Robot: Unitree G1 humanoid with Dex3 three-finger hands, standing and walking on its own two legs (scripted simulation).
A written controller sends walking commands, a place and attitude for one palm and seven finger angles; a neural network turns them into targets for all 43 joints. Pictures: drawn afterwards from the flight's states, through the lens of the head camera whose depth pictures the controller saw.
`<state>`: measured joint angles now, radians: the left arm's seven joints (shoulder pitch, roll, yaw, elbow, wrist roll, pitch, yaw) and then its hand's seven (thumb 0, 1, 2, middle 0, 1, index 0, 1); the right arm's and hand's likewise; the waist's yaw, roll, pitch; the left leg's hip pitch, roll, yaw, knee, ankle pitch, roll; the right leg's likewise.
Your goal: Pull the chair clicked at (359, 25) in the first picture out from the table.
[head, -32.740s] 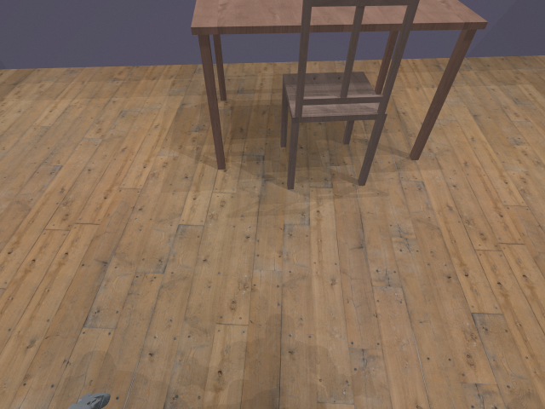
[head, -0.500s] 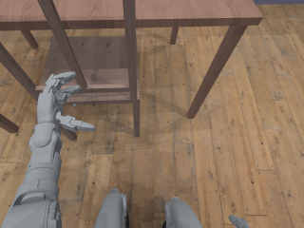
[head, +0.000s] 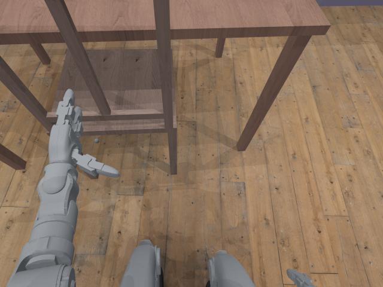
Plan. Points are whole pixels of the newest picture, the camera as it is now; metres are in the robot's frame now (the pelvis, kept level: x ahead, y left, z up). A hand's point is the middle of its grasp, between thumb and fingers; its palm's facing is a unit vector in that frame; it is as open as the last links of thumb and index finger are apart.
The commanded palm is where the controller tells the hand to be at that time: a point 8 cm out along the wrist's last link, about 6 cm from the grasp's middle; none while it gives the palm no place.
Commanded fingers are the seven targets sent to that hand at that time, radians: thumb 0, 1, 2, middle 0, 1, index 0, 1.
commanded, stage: draw the fingers out of the gap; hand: left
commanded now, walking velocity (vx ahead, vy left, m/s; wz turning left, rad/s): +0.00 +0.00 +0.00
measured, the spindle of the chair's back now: (86, 69) +0.59 +0.24 +0.04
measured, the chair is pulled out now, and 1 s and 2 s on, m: -0.09 -0.09 -0.09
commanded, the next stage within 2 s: aim the fingers beside a spindle in 0.58 s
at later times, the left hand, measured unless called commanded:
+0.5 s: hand (91, 184) +0.32 +0.19 +0.02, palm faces +0.06 -1.00 -0.05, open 17.5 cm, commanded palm +0.29 +0.24 +0.02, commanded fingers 0.00 -0.55 0.20 0.00 0.00 0.00 0.00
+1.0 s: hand (90, 200) +0.29 +0.18 +0.02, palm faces +0.03 -1.00 -0.02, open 17.4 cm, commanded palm +0.27 +0.24 +0.02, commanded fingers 0.00 -0.52 0.26 -0.04 -0.05 -0.04 -0.05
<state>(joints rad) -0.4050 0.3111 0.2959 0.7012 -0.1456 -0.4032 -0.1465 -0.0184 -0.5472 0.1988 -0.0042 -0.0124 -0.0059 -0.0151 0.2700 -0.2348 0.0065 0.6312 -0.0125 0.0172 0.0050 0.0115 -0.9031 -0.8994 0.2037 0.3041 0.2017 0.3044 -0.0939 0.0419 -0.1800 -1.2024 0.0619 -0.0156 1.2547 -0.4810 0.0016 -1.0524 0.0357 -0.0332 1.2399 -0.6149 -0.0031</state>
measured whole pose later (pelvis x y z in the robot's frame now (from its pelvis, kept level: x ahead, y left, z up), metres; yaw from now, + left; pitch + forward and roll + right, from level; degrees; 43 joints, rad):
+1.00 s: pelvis -0.01 +0.00 -0.01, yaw +2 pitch +21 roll -4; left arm 0.06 0.23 0.15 0.22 -0.22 -0.37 -0.19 -0.02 -0.54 0.23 -0.02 -0.02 -0.02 -0.03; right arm 0.19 -0.23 0.02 0.57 -0.01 -0.09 -0.03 0.02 -0.90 -0.90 0.20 0.30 0.20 0.30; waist -0.03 0.04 -0.20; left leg -1.19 0.04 -0.06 1.32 -0.50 -0.01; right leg -1.01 0.02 -0.08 1.30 -0.65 -0.01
